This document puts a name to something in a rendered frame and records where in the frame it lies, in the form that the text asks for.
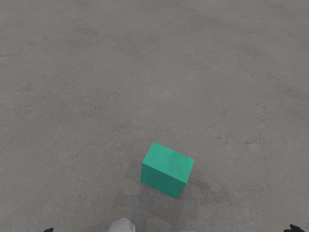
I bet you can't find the left robot thigh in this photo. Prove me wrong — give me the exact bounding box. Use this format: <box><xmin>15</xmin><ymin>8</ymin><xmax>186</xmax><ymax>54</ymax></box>
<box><xmin>106</xmin><ymin>218</ymin><xmax>136</xmax><ymax>232</ymax></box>

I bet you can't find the carton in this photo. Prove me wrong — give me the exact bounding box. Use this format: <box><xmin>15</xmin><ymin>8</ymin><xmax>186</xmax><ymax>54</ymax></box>
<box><xmin>140</xmin><ymin>142</ymin><xmax>195</xmax><ymax>198</ymax></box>

